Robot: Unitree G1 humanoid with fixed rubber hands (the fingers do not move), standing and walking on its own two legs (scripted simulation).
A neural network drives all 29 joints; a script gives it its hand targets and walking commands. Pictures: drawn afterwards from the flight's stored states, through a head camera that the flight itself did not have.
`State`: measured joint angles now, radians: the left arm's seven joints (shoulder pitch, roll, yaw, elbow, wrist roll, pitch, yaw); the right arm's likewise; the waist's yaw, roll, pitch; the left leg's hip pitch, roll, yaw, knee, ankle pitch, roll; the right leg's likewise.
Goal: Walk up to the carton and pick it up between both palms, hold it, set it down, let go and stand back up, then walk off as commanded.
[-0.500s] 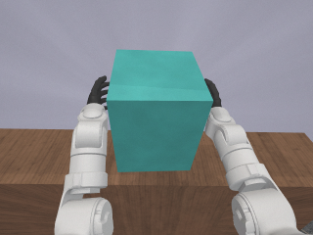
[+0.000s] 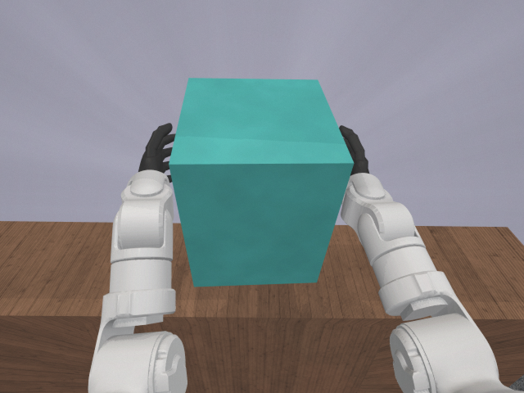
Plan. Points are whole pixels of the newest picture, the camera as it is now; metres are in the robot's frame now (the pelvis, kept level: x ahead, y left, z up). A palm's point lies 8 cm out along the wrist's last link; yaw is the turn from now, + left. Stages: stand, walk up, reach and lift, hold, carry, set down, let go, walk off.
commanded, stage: reach and lift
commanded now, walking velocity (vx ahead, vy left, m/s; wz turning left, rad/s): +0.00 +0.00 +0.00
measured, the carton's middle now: (255, 184) +0.40 +0.00 +0.18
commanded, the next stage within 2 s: hold in 0.20 s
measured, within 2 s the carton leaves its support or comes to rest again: neither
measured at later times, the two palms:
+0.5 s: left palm (145, 170) +0.36 +0.15 +0.24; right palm (353, 167) +0.36 -0.14 +0.23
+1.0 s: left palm (137, 167) +0.36 +0.16 +0.25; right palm (349, 158) +0.37 -0.13 +0.24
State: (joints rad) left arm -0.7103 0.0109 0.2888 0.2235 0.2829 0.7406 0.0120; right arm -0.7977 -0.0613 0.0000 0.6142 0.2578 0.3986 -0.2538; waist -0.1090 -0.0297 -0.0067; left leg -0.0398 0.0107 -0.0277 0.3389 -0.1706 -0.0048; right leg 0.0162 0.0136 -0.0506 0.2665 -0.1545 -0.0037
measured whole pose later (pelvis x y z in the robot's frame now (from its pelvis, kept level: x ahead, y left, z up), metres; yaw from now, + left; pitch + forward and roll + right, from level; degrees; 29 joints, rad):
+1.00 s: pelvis -0.01 +0.00 +0.00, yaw +0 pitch -7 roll -1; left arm -0.77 0.03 0.31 0.20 0.29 0.85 -0.01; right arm -0.90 -0.07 -0.02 0.63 0.29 0.51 -0.27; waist -0.09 -0.02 -0.05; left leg -0.07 0.01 -0.04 0.35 -0.17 -0.01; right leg -0.01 0.02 -0.06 0.27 -0.15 -0.01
